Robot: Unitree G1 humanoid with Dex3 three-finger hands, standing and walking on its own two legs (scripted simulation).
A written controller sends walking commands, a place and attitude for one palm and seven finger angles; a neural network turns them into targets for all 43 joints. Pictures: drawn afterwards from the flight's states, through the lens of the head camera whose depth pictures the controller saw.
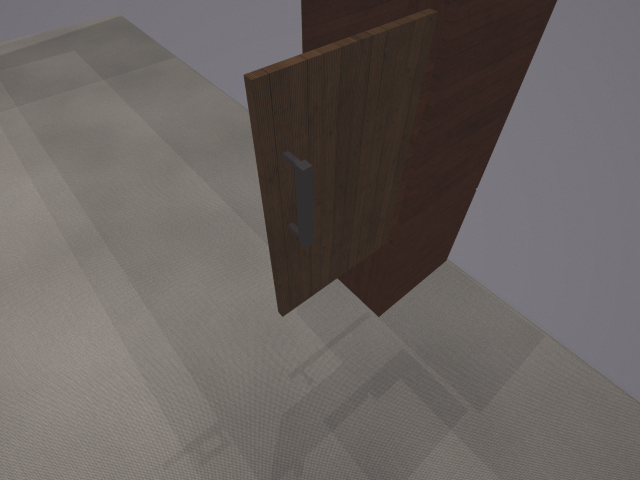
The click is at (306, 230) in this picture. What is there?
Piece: cupboard door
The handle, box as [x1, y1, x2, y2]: [283, 151, 312, 247]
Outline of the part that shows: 287,151 283,153 283,158 295,168 298,226 297,227 292,222 289,224 289,228 299,238 299,241 305,247 312,242 312,166 305,160 300,161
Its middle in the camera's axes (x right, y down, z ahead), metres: -0.04 -0.06 +0.65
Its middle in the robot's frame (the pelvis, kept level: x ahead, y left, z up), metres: +0.53 +0.07 +0.02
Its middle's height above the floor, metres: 0.80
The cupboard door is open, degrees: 89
